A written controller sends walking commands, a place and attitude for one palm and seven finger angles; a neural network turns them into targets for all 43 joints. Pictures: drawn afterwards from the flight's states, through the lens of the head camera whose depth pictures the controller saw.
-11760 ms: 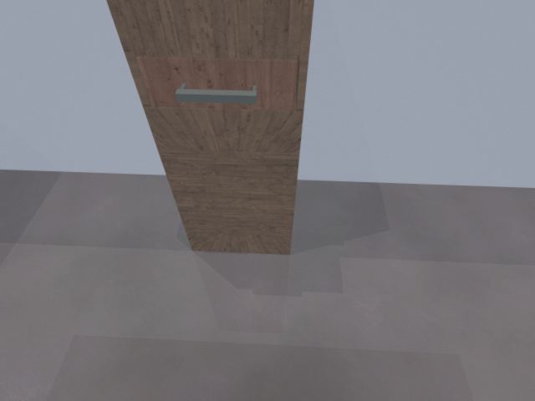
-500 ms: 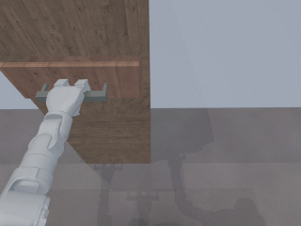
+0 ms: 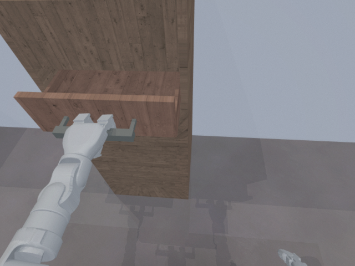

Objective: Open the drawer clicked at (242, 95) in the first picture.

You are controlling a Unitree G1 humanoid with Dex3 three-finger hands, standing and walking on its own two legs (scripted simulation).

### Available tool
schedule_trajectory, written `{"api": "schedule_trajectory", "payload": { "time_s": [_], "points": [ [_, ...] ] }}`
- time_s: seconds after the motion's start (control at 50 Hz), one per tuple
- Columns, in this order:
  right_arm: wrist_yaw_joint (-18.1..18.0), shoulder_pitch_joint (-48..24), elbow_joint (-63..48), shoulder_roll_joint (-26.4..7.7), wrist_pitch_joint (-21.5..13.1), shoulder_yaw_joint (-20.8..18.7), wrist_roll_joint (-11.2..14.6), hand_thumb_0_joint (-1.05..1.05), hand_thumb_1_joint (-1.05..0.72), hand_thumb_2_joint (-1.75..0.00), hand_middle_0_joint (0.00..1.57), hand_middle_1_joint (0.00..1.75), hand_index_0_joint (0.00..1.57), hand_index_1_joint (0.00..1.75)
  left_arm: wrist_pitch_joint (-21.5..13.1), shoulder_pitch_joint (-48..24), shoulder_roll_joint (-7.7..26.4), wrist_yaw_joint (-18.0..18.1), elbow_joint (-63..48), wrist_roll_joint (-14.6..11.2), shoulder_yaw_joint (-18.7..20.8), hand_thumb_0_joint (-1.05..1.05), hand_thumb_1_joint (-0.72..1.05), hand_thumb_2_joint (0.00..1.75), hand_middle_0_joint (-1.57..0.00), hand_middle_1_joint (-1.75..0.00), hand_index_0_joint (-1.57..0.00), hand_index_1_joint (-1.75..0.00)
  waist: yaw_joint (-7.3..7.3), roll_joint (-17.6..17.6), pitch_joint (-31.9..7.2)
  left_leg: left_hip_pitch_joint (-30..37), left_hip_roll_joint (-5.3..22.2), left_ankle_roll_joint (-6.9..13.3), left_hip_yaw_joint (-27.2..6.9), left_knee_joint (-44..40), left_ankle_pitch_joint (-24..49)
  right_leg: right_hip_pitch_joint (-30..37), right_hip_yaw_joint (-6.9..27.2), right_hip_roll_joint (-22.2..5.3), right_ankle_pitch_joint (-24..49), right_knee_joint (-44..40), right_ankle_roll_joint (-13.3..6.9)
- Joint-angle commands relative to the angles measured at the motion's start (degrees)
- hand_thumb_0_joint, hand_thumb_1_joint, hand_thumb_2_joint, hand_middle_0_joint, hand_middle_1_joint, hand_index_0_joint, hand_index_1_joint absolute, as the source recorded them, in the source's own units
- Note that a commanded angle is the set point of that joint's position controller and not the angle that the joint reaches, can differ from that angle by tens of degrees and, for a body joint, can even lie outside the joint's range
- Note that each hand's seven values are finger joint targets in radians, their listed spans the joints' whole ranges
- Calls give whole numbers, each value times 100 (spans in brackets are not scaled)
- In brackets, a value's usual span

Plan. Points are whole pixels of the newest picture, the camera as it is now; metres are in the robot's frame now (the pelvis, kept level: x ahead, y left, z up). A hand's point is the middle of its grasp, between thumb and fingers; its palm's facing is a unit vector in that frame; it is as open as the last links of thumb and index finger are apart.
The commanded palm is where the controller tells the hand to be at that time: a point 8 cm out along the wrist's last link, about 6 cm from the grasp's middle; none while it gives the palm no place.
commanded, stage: pull the drawer open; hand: left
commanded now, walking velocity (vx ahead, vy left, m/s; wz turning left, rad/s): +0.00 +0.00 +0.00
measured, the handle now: (96, 127) +0.43 +0.22 +0.06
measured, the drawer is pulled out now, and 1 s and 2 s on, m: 0.10 0.22 0.30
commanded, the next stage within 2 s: open the thumb to release the handle in 1.88 s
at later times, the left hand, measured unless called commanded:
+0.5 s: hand (86, 175) +0.30 +0.22 +0.04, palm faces +0.01 -0.08 -1.00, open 5.5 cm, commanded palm +0.27 +0.24 +0.09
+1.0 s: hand (78, 197) +0.25 +0.22 +0.04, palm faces +0.01 -0.09 -1.00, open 5.5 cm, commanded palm +0.21 +0.24 +0.09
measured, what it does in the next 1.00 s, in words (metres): stands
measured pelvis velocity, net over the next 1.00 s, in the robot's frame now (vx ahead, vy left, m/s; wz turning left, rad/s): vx -0.01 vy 0.00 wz -0.01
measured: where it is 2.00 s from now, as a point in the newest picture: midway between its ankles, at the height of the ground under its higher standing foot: outside the picture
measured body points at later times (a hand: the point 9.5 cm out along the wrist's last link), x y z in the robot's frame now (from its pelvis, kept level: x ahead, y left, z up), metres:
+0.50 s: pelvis +0.00 +0.00 +0.00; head +0.03 -0.03 +0.45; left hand +0.30 +0.22 +0.09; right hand +0.15 -0.26 -0.12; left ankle -0.02 +0.13 -0.72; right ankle -0.05 -0.12 -0.72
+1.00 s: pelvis -0.01 +0.00 +0.00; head +0.02 -0.03 +0.45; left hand +0.25 +0.23 +0.10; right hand +0.17 -0.24 -0.11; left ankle -0.02 +0.13 -0.72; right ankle -0.05 -0.12 -0.72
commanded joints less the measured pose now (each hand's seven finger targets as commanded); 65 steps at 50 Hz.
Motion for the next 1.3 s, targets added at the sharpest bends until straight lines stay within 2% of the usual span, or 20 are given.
{"api": "schedule_trajectory", "payload": {
  "time_s": [0.0,0.04,0.06,0.08,0.12,0.16,0.22,0.28,0.34,0.44,0.52,0.6,0.64,0.88,0.94,0.96,1.06,1.14,1.16,1.28],
  "points": [
    [-70,-155,-681,-733,-193,-219,-23,0,-90,-90,20,30,20,30,12,-960,1251,147,-1248,-152,781,0,90,90,-40,-135,-40,-135,164,-309,-1809,1358,-361,288,86,-103,3089,806,-76,280,3336,-240,-141],
    [-71,-213,-711,-738,-220,-200,-19,0,-90,-90,20,30,20,30,-25,-980,1237,132,-1366,-211,761,0,90,90,-40,-135,-40,-135,132,-346,-1665,1288,-367,293,83,-150,2822,786,-62,266,3199,-284,-127],
    [-87,-233,-719,-732,-230,-204,-21,0,-90,-90,20,30,20,30,-34,-688,1393,135,-1290,-202,958,0,90,90,-40,-135,-40,-135,222,-376,-1632,1228,-379,287,95,-165,2769,842,-59,277,3160,-275,-137],
    [-88,-270,-744,-726,-241,-179,-22,0,-90,-90,20,30,20,30,-31,-636,1258,127,-1329,-212,832,0,90,90,-40,-135,-40,-135,203,-421,-1584,1195,-390,291,100,-176,2733,841,-67,269,3196,-279,-130],
    [-89,-302,-761,-730,-269,-194,-41,0,-90,-90,20,30,20,30,-73,-486,1384,149,-1521,-210,985,0,90,90,-40,-135,-40,-135,241,-444,-1693,1239,-373,289,101,-165,2896,939,-44,258,3311,-265,-125],
    [-93,-348,-770,-707,-307,-185,-42,0,-90,-90,20,30,20,30,-73,-233,1428,174,-1664,-226,1062,0,90,90,-40,-135,-40,-135,281,-278,-1634,1262,-389,284,127,-168,2845,954,-23,249,3409,-265,-121],
    [-113,-424,-766,-725,-330,-168,-44,0,-90,-90,20,30,20,30,-63,211,1601,188,-1687,-275,1324,0,90,90,-40,-135,-40,-135,334,-531,-1549,1109,-391,275,136,-197,2774,1118,-10,229,3520,-278,-106],
    [-100,-549,-828,-677,-377,-143,-42,0,-90,-90,20,30,20,30,-65,570,1474,232,-2083,-269,1245,0,90,90,-40,-135,-40,-135,400,-207,-1525,1174,-401,249,139,-228,2790,1071,-20,227,3486,-246,-115],
    [-60,-608,-854,-671,-420,-157,-71,0,-90,-90,20,30,20,30,-59,861,1493,323,-2567,-279,1340,0,90,90,-40,-135,-40,-135,443,-151,-1688,1370,-350,239,109,-206,3083,1079,-30,224,3489,-217,-117],
    [-13,-776,-884,-642,-506,-137,-82,0,-90,-90,20,30,20,30,12,1410,1249,437,-3042,-317,1210,0,90,90,-40,-135,-40,-135,411,-86,-1500,1445,-330,222,84,-202,3048,927,-61,225,3337,-222,-112],
    [-60,-831,-800,-660,-535,-94,-89,0,-90,-90,20,30,20,30,82,1226,1296,501,-2921,-303,1234,0,90,90,-40,-135,-40,-135,299,-412,-1226,1324,-336,221,66,-227,2531,759,-100,239,2912,-291,-107],
    [-106,-910,-763,-605,-548,-59,-89,0,-90,-90,20,30,20,30,88,961,1295,515,-2939,-213,1146,0,90,90,-40,-135,-40,-135,331,-204,-1226,1374,-375,212,70,-243,2299,667,-85,231,2691,-300,-124],
    [-115,-957,-789,-587,-558,-45,-97,0,-90,-90,20,30,20,30,103,1277,1359,498,-2954,-245,1245,0,90,90,-40,-135,-40,-135,437,-160,-1326,1419,-376,213,72,-247,2369,796,-64,214,2762,-309,-132],
    [-56,-1151,-959,-549,-615,18,-147,0,-90,-90,20,30,20,30,23,2407,1217,365,-3488,-359,1309,0,90,90,-40,-135,-40,-135,560,-317,-1131,1336,-343,197,52,-280,2473,911,-80,192,2931,-289,-114],
    [-16,-1205,-999,-553,-617,34,-157,0,-90,-90,20,30,20,30,-19,2768,1346,426,-3808,-345,1495,0,90,90,-40,-135,-40,-135,611,-232,-1146,1292,-346,176,45,-253,2505,956,-38,173,3027,-240,-124],
    [3,-1231,-1011,-528,-627,19,-163,0,-90,-90,20,30,20,30,-27,2972,1216,448,-3900,-342,1412,0,90,90,-40,-135,-40,-135,625,-156,-1123,1310,-347,173,43,-253,2521,921,-36,184,3008,-229,-130],
    [67,-1240,-1041,-522,-640,7,-178,0,-90,-90,20,30,20,30,-38,3592,1212,635,-4349,-371,1551,0,90,90,-40,-135,-40,-135,604,-76,-1077,1289,-325,156,32,-156,2481,774,-46,177,2943,-166,-129],
    [64,-1228,-1022,-523,-644,3,-202,0,-90,-90,20,30,20,30,-73,3558,1275,804,-4517,-317,1647,0,90,90,-40,-135,-40,-135,555,-65,-1096,1261,-319,145,9,-72,2319,607,-26,178,2756,-99,-134],
    [70,-1227,-1023,-504,-644,-12,-200,0,-90,-90,20,30,20,30,-53,3672,1106,823,-4483,-305,1508,0,90,90,-40,-135,-40,-135,543,-6,-1042,1279,-327,147,9,-48,2312,527,-40,194,2712,-96,-138],
    [44,-1259,-1051,-507,-660,32,-212,0,-90,-90,20,30,20,30,-15,3664,1139,865,-4547,-346,1487,0,90,90,-40,-135,-40,-135,514,-272,-924,1161,-330,151,-19,-49,1883,441,-52,172,2409,-116,-118]
  ]
}}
